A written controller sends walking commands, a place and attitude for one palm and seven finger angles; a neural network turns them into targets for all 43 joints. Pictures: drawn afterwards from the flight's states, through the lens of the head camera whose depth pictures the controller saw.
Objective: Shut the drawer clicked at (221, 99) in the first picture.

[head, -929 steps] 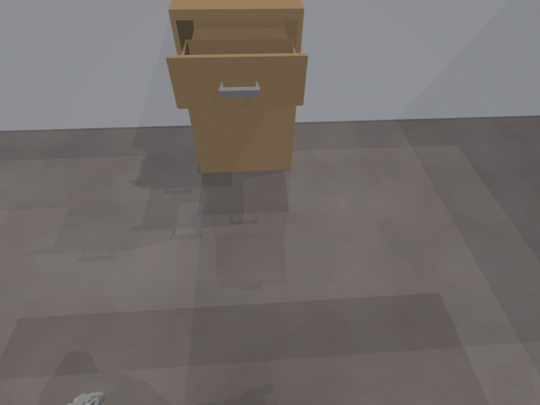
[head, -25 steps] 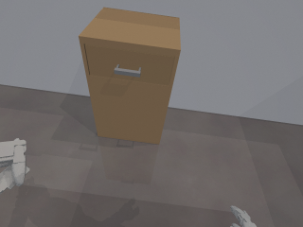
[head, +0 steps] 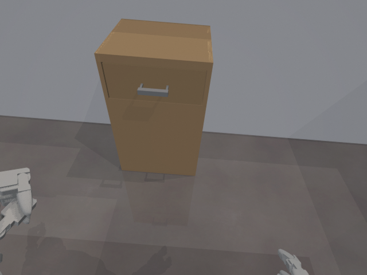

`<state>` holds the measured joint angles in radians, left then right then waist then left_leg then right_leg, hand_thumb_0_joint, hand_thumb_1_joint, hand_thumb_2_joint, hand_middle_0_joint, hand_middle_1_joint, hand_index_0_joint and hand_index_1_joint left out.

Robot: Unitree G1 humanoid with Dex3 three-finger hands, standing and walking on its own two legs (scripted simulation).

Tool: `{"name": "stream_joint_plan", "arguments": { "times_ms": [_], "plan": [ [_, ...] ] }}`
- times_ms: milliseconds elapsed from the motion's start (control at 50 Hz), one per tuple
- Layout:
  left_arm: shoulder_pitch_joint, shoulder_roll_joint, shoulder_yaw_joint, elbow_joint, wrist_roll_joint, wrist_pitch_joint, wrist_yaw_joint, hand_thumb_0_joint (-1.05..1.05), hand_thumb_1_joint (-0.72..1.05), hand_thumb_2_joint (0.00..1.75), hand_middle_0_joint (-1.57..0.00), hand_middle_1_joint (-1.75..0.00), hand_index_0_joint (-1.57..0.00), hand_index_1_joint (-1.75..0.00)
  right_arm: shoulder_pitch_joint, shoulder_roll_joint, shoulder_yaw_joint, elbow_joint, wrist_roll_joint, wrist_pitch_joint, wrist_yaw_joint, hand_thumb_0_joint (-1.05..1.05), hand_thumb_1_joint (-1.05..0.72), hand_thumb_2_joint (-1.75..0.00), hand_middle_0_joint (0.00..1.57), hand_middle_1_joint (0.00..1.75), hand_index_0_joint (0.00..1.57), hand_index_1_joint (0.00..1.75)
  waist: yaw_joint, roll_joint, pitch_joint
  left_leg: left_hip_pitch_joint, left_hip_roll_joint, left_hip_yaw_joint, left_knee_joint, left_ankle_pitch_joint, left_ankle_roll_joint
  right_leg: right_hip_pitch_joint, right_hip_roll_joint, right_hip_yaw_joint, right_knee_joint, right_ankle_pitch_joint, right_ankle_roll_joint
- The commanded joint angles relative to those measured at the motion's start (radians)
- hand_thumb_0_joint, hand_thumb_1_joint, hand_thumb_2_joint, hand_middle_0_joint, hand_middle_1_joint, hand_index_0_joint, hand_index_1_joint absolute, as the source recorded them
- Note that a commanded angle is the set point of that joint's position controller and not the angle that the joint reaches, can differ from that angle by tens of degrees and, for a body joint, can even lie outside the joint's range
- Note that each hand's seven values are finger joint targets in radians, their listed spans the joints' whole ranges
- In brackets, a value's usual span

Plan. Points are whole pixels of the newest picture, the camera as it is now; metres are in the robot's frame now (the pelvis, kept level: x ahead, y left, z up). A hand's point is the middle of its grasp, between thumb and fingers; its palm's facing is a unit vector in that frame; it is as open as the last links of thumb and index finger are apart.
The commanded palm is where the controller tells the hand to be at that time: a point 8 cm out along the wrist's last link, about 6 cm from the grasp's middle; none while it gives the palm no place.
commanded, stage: stop stepping back and stand still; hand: left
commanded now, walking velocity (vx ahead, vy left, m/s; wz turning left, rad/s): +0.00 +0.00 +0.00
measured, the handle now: (153, 89) +0.88 +0.18 -0.08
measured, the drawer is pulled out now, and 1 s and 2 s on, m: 0.00 0.00 0.00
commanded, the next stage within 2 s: let the arm hang, fingers relaxed in 0.70 s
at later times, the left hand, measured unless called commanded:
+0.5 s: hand (67, 179) +0.23 +0.22 +0.16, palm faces +0.34 -0.82 -0.46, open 3.2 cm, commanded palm +0.17 +0.26 +0.18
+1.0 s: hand (95, 268) +0.17 +0.21 -0.11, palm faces +0.04 -0.94 -0.34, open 3.0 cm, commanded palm none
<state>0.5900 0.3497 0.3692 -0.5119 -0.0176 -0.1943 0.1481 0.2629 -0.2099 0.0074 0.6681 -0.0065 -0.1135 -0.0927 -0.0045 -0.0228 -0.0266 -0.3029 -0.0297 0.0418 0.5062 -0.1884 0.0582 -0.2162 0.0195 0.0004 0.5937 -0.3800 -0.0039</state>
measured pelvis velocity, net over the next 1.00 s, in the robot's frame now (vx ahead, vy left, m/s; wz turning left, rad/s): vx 0.02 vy -0.01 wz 0.02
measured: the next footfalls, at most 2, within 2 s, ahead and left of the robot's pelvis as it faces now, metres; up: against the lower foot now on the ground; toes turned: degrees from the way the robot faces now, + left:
none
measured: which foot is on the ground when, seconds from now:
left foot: down 0.00-1.00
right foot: down 0.00-1.00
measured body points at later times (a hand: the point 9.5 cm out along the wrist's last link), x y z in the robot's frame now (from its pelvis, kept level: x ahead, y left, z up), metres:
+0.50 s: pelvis +0.03 -0.02 +0.00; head +0.05 -0.02 +0.45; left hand +0.20 +0.26 +0.19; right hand +0.21 -0.26 -0.08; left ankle +0.06 +0.08 -0.73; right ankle -0.01 -0.11 -0.73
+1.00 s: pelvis +0.02 -0.01 -0.01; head +0.02 -0.03 +0.44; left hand +0.16 +0.26 -0.08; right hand +0.15 -0.27 -0.13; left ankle +0.06 +0.08 -0.73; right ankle -0.01 -0.11 -0.73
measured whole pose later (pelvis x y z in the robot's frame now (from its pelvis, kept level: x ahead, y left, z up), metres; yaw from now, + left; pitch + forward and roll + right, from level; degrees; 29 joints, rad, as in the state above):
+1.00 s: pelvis +0.02 -0.01 -0.01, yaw +1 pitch +0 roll +0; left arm 0.25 0.27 0.05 0.58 0.03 0.04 0.02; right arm 0.16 -0.28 -0.01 0.84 -0.02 -0.01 0.00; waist -0.02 0.04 -0.01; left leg -0.34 -0.03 0.02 0.58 -0.24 0.04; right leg -0.22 0.02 -0.04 0.57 -0.36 -0.04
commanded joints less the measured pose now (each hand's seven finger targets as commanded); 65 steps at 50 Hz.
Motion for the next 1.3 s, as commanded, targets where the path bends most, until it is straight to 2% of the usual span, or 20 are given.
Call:
{"name": "stream_joint_plan", "arguments": {
  "times_ms": [0,40,120,140,220,260,420,680,760,780,800,840,880,900,980,1100,1140,1180,1200,1280],
  "plan": [
    [-0.026,0.193,0.102,-0.278,0.004,-0.088,0.017,0.00,0.90,0.90,-1.40,-1.60,-1.40,-1.60,-0.129,-0.107,-0.028,-0.193,-0.005,-0.094,0.003,0.00,-0.90,-0.90,0.20,0.30,0.20,0.30,0.011,0.174,-0.004,0.014,0.215,-0.282,-0.335,-0.252,0.008,0.037,-0.013,-0.023,-0.112,0.020,-0.005],
    [0.042,0.178,0.097,-0.243,-0.003,-0.084,0.014,0.00,0.90,0.90,-1.40,-1.60,-1.40,-1.60,-0.130,-0.111,-0.031,-0.195,-0.005,-0.084,0.008,0.00,-0.90,-0.90,0.20,0.30,0.20,0.30,0.003,0.144,-0.024,-0.016,0.152,-0.191,-0.256,-0.176,-0.022,0.107,-0.034,-0.002,-0.216,0.076,-0.016],
    [0.085,0.172,0.111,-0.185,-0.028,-0.084,0.008,0.00,0.90,0.90,-1.40,-1.60,-1.40,-1.60,-0.124,-0.112,-0.048,-0.193,0.002,-0.060,0.019,0.00,-0.90,-0.90,0.20,0.30,0.20,0.30,-0.007,-0.003,-0.012,0.028,0.097,-0.119,-0.088,-0.086,-0.041,-0.013,-0.113,0.131,-0.319,0.015,-0.052],
    [0.079,0.175,0.113,-0.184,-0.034,-0.083,0.008,0.00,0.90,0.90,-1.40,-1.60,-1.40,-1.60,-0.122,-0.111,-0.048,-0.190,0.003,-0.052,0.020,0.00,-0.90,-0.90,0.20,0.30,0.20,0.30,-0.010,-0.006,-0.015,0.044,0.095,-0.105,-0.052,-0.044,-0.040,-0.034,-0.133,0.150,-0.327,0.035,-0.059],
    [0.038,0.184,0.108,-0.215,-0.033,-0.087,0.012,0.00,0.90,0.90,-1.40,-1.60,-1.40,-1.60,-0.136,-0.112,-0.041,-0.188,0.008,-0.051,0.010,0.00,-0.90,-0.90,0.20,0.30,0.20,0.30,-0.008,0.074,-0.055,0.128,0.120,-0.121,-0.087,0.132,-0.028,-0.023,-0.088,0.081,-0.229,0.241,-0.027],
    [0.037,0.184,0.105,-0.209,-0.032,-0.085,0.011,0.00,0.90,0.90,-1.40,-1.60,-1.40,-1.60,-0.135,-0.110,-0.037,-0.189,0.009,-0.050,0.004,0.00,-0.90,-0.90,0.20,0.30,0.20,0.30,-0.001,0.069,-0.069,0.138,0.132,-0.130,-0.106,0.192,-0.020,0.002,-0.067,0.057,-0.202,0.290,-0.009],
    [0.047,0.180,0.101,-0.216,-0.033,-0.079,0.009,0.00,0.90,0.90,-1.40,-1.60,-1.40,-1.60,-0.143,-0.107,-0.042,-0.201,0.017,-0.033,0.008,0.00,-0.90,-0.90,0.20,0.30,0.20,0.30,-0.003,0.053,-0.092,0.146,0.110,-0.084,-0.041,0.282,-0.028,0.047,-0.100,0.098,-0.215,0.477,-0.013],
    [0.062,0.188,0.107,-0.216,-0.041,-0.070,0.009,0.00,0.90,0.90,-1.40,-1.60,-1.40,-1.60,-0.147,-0.107,-0.041,-0.223,0.020,-0.003,0.005,0.00,-0.90,-0.90,0.20,0.30,0.20,0.30,-0.003,0.052,-0.094,0.153,0.110,-0.081,-0.053,0.289,-0.025,0.050,-0.092,0.076,-0.229,0.470,0.001],
    [0.052,0.188,0.099,-0.223,-0.040,-0.069,0.009,0.00,0.90,0.90,-1.40,-1.60,-1.40,-1.60,-0.147,-0.112,-0.041,-0.223,0.019,-0.005,0.004,0.00,-0.90,-0.90,0.20,0.30,0.20,0.30,-0.002,0.071,-0.078,0.153,0.111,-0.089,-0.067,0.247,-0.024,0.033,-0.088,0.075,-0.245,0.401,0.000],
    [-0.109,0.087,-0.275,0.617,0.044,0.072,-0.131,0.00,0.90,0.90,-1.40,-1.60,-1.40,-1.60,-0.208,-0.305,-0.090,0.009,0.028,-0.058,0.100,0.00,-0.90,-0.90,0.20,0.30,0.20,0.30,-0.027,0.083,-0.005,0.079,0.146,-0.126,0.090,0.367,-0.012,-0.088,-0.162,0.010,-0.082,0.484,-0.030],
    [-0.115,0.055,-0.257,0.634,0.040,0.149,-0.148,0.00,0.90,0.90,-1.36,-1.56,-1.36,-1.56,-0.120,-0.246,-0.101,0.019,0.025,-0.006,0.096,0.00,-0.90,-0.90,0.20,0.30,0.20,0.30,-0.019,0.048,-0.097,0.131,0.140,-0.112,0.073,0.344,-0.022,-0.075,-0.151,0.081,-0.125,0.442,-0.031],
    [-0.172,0.031,-0.266,0.720,0.046,0.168,-0.147,0.00,0.90,0.90,-1.28,-1.47,-1.28,-1.47,-0.084,-0.213,-0.073,0.015,0.008,0.037,0.094,0.00,-0.90,-0.90,0.20,0.30,0.20,0.30,-0.004,-0.072,-0.066,0.051,0.144,-0.163,0.054,0.210,0.010,-0.071,-0.127,0.061,-0.116,0.298,-0.047],
    [-0.252,0.047,-0.278,0.838,0.049,0.171,-0.145,0.00,0.90,0.90,-1.20,-1.38,-1.20,-1.38,-0.096,-0.219,-0.065,0.031,-0.007,0.058,0.091,0.00,-0.90,-0.90,0.20,0.30,0.20,0.30,-0.005,-0.191,-0.038,0.030,0.121,-0.168,0.053,0.183,0.012,-0.056,-0.136,0.078,-0.133,0.317,-0.064],
    [-0.291,0.053,-0.286,0.902,0.048,0.176,-0.141,0.00,0.90,0.90,-1.16,-1.34,-1.16,-1.34,-0.098,-0.213,-0.063,0.044,-0.011,0.069,0.091,0.00,-0.90,-0.90,0.20,0.30,0.20,0.30,-0.008,-0.187,-0.020,0.030,0.112,-0.162,0.043,0.178,0.006,-0.059,-0.140,0.083,-0.138,0.295,-0.077],
    [-0.341,0.029,-0.318,1.167,0.037,0.198,-0.129,0.00,0.90,0.90,-1.00,-1.17,-1.00,-1.17,-0.111,-0.175,-0.034,0.136,-0.022,0.101,0.084,0.00,-0.90,-0.90,0.20,0.30,0.20,0.30,0.003,0.036,0.033,0.022,0.120,-0.193,-0.076,0.148,0.008,-0.008,-0.108,0.082,-0.171,0.162,-0.060],
    [-0.281,-0.006,-0.340,1.442,0.026,0.193,-0.128,0.00,0.90,0.90,-0.76,-0.91,-0.76,-0.91,-0.052,-0.120,-0.020,0.276,-0.015,0.115,0.067,0.00,-0.90,-0.90,0.20,0.30,0.20,0.30,0.009,0.177,0.031,0.062,0.117,-0.181,-0.142,0.023,-0.007,0.040,-0.104,0.091,-0.265,0.108,-0.061],
    [-0.267,-0.024,-0.336,1.494,0.026,0.191,-0.129,0.00,0.90,0.90,-0.68,-0.82,-0.68,-0.82,-0.024,-0.102,-0.021,0.311,-0.014,0.114,0.061,0.00,-0.90,-0.90,0.20,0.30,0.20,0.30,0.007,0.176,0.013,0.073,0.122,-0.184,-0.155,0.008,-0.004,0.057,-0.105,0.083,-0.278,0.119,-0.065],
    [-0.260,-0.031,-0.345,1.538,0.024,0.187,-0.129,0.00,0.90,0.90,-0.60,-0.73,-0.60,-0.73,-0.002,-0.099,-0.023,0.343,-0.011,0.114,0.058,0.00,-0.90,-0.90,0.20,0.30,0.20,0.30,0.003,0.123,0.009,0.101,0.124,-0.173,-0.152,0.030,-0.005,0.050,-0.110,0.076,-0.287,0.134,-0.066],
    [-0.263,-0.026,-0.346,1.552,0.024,0.185,-0.128,0.00,0.90,0.90,-0.56,-0.69,-0.56,-0.69,0.013,-0.108,-0.028,0.352,-0.008,0.114,0.057,0.00,-0.90,-0.90,0.20,0.30,0.20,0.30,0.000,0.069,0.023,0.112,0.127,-0.179,-0.149,0.051,-0.003,0.042,-0.105,0.073,-0.292,0.139,-0.066],
    [-0.242,-0.050,-0.356,1.606,0.022,0.186,-0.123,0.00,0.90,0.90,-0.40,-0.52,-0.40,-0.52,0.043,-0.093,-0.027,0.402,-0.006,0.116,0.052,0.00,-0.90,-0.90,0.20,0.30,0.20,0.30,-0.004,0.040,0.064,0.122,0.134,-0.176,-0.169,0.028,0.001,0.008,-0.105,0.067,-0.302,0.112,-0.064]
  ]
}}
